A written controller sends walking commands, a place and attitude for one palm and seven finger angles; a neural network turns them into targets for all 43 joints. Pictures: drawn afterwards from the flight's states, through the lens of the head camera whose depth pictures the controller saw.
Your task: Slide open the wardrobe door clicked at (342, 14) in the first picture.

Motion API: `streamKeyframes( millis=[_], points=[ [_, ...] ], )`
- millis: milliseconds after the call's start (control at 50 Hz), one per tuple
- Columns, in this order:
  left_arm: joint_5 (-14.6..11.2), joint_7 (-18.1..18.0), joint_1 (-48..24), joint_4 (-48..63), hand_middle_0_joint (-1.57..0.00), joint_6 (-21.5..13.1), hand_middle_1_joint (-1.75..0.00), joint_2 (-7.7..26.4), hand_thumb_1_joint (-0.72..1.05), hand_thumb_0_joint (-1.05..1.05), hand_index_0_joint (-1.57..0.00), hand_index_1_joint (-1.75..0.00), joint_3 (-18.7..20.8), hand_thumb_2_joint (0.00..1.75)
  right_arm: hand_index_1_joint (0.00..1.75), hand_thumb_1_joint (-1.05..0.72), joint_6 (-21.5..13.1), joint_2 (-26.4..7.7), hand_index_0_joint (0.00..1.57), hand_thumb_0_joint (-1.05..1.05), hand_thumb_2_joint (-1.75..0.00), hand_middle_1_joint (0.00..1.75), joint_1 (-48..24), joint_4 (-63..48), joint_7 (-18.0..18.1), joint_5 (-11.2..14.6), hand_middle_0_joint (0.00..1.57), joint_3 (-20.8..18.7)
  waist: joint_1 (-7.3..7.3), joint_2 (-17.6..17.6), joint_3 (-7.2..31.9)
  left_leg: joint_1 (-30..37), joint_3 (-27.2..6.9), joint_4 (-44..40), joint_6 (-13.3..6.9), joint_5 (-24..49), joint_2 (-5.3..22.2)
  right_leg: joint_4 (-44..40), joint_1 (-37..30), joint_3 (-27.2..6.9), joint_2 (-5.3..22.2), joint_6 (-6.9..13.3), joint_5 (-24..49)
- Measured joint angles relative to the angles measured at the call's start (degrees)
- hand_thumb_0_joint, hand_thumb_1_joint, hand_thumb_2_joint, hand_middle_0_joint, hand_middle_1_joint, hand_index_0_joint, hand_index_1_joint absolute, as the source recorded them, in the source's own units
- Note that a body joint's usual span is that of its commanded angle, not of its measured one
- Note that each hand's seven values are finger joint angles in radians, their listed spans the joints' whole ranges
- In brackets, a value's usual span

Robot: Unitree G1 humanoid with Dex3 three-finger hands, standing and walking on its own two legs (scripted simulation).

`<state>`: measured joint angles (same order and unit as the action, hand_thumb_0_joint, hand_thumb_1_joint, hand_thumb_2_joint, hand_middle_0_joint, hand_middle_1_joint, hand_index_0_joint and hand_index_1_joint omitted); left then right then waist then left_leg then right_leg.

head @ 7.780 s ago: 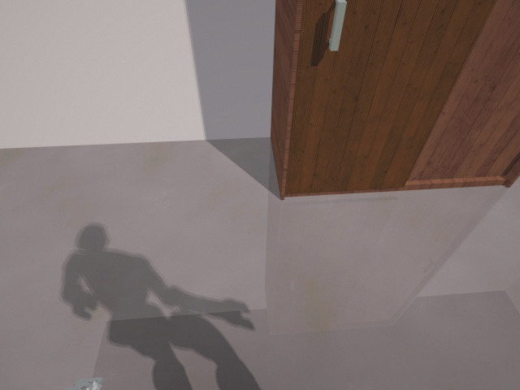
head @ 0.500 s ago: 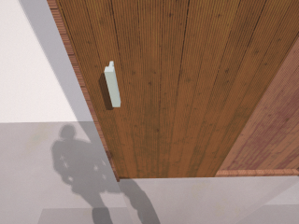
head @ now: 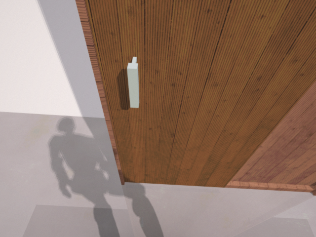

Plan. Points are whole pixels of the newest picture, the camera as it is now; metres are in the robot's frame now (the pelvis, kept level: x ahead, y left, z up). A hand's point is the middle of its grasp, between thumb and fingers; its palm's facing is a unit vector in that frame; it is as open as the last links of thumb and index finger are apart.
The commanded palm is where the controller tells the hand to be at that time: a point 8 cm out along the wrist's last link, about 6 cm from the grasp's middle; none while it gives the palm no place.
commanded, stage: come to a stop and stand still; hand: left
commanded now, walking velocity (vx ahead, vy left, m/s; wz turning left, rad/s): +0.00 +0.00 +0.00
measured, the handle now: (134, 82) +0.50 +0.11 +0.11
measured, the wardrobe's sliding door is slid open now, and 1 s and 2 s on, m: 0.00 0.00 0.00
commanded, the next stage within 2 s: look again from close up in 1.18 s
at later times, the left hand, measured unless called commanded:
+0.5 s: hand out of the picture -0.04 +0.15 -0.17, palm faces +0.03 -0.99 -0.15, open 7.4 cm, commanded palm none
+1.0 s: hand out of the picture -0.01 +0.19 -0.17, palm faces +0.03 -0.98 -0.22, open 7.4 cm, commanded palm none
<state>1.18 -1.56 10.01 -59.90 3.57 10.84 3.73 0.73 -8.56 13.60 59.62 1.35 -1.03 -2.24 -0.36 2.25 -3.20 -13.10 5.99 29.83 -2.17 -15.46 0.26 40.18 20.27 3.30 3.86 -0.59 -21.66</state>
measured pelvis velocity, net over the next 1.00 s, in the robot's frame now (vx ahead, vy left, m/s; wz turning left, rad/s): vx -0.02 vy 0.01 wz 0.00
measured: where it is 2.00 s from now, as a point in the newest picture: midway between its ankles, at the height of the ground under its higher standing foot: outside the picture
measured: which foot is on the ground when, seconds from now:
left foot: down 0.00-1.00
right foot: up 0.00-0.18, down 0.20-1.00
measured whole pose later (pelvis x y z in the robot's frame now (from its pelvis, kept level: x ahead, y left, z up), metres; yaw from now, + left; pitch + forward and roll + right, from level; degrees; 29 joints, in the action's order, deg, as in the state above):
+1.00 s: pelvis -0.02 +0.01 +0.00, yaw +0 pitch -1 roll +0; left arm 1.0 -2.1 17.6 -60.6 -1.2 7.9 -0.1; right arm -0.7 -8.9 19.0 61.0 0.7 -1.1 0.5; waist 0.7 -2.0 0.3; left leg -15.9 6.1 30.4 -3.1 -13.6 -0.4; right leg 30.9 12.3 2.9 3.2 -1.4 -17.4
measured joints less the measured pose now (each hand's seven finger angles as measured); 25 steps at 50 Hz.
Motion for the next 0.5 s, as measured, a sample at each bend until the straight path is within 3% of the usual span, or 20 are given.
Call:
streamKeyframes(
  millis=[80,140,200,240,500],
  points=[
    [0.0,0.3,2.0,-0.9,-0.20,-0.5,-0.29,0.2,0.91,0.01,-0.20,-0.29,-0.5,0.90,0.30,-0.92,-0.2,0.0,0.20,0.01,-0.90,0.30,-0.8,0.8,0.7,0.0,0.20,0.4,-0.53,-0.3,0.8,1.2,0.2,-4.4,-0.7,2.8,-0.7,4.5,-1.3,-1.6,-0.6,-0.4,-2.4],
    [-0.1,0.2,3.5,-1.8,-0.20,-0.9,-0.29,-0.1,0.91,0.01,-0.20,-0.29,-1.2,0.90,0.30,-0.93,-0.6,-0.4,0.20,0.01,-0.90,0.30,-1.5,1.4,0.5,0.3,0.20,0.5,-0.67,-0.6,1.2,1.5,0.6,-5.6,-0.9,3.8,-1.1,-1.5,-5.3,-1.3,-0.3,-1.0,-1.7],
    [-0.2,-0.1,4.6,-3.1,-0.20,-1.9,-0.29,-0.5,0.91,0.01,-0.20,-0.29,-1.9,0.90,0.30,-0.92,-0.9,-0.4,0.20,0.01,-0.90,0.30,-2.1,1.9,0.2,0.8,0.20,0.6,-0.88,-0.4,1.3,0.8,1.4,-4.4,-0.5,3.5,-1.6,-11.7,-9.9,-1.7,0.1,-0.8,5.7],
    [-0.3,-0.1,5.1,-4.3,-0.20,-2.2,-0.29,-1.7,0.91,0.01,-0.20,-0.29,-2.6,0.90,0.30,-0.93,-0.9,-1.0,0.20,0.01,-0.90,0.30,-2.3,2.4,0.2,1.1,0.20,0.4,-0.34,-2.2,1.0,1.3,0.9,-4.6,-0.2,3.8,-0.8,-13.1,-11.0,-1.2,-0.8,-0.7,6.4],
    [-0.5,0.0,7.4,-5.3,-0.20,-3.2,-0.29,-4.2,0.91,0.01,-0.20,-0.29,-3.7,0.90,0.30,-0.92,-0.6,0.2,0.19,0.01,-0.90,0.30,3.0,6.3,-0.3,0.8,0.20,1.6,0.70,-2.1,1.8,1.3,0.4,-7.6,0.5,6.6,0.3,-16.1,-11.1,-0.6,-2.1,0.1,8.5]
  ],
)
